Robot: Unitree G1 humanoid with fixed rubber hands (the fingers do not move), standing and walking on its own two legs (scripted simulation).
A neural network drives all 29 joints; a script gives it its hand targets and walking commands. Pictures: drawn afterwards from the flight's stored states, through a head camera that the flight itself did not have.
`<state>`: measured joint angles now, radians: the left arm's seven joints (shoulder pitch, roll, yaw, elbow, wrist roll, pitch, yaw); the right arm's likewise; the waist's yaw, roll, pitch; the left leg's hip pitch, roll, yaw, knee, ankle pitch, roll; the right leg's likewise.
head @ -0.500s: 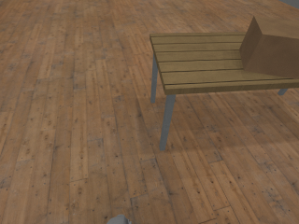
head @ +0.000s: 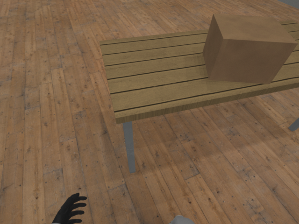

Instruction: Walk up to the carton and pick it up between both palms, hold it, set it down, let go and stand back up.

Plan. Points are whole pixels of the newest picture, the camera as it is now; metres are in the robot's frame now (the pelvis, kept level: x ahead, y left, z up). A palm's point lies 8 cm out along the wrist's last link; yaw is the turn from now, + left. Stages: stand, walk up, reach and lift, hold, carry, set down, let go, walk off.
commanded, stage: walk up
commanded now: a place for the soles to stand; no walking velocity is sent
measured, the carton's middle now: (241, 48) +0.87 -0.51 +0.01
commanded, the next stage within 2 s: none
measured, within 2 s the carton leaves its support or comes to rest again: neither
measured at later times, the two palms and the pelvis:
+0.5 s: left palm (98, 205) +0.22 +0.15 -0.12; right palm (270, 180) +0.24 -0.38 -0.07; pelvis +0.16 -0.12 +0.00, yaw +6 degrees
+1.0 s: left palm (149, 164) +0.34 -0.02 -0.12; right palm (280, 128) +0.44 -0.53 -0.08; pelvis +0.30 -0.28 +0.00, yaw +9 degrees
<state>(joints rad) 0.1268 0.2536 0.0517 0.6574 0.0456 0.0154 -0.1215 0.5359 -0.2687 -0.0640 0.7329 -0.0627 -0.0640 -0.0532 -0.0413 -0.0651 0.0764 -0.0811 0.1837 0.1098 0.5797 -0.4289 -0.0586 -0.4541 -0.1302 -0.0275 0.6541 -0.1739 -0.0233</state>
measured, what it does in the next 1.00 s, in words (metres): walks ahead: left foot, then right foot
